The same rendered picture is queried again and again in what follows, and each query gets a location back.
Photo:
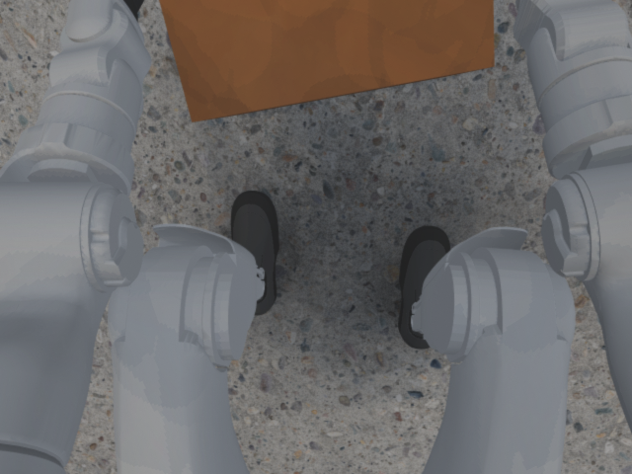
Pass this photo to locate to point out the right robot upper arm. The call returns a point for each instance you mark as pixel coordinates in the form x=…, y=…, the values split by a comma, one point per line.
x=587, y=234

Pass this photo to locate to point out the carton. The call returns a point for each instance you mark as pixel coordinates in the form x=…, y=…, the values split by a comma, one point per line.
x=236, y=57

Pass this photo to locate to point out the left robot upper arm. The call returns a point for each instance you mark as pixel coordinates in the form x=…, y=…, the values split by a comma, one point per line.
x=64, y=248

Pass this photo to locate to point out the left robot foot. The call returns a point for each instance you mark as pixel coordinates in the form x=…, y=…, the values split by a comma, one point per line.
x=254, y=226

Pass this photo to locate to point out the robot left hand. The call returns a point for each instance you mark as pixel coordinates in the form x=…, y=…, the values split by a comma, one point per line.
x=134, y=6

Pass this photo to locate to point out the robot left thigh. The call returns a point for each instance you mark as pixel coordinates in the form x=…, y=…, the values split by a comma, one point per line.
x=187, y=313

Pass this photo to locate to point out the right robot forearm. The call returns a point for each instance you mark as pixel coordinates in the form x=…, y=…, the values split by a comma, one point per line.
x=579, y=59

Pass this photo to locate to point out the left robot forearm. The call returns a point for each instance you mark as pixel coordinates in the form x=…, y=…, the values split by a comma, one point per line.
x=88, y=116

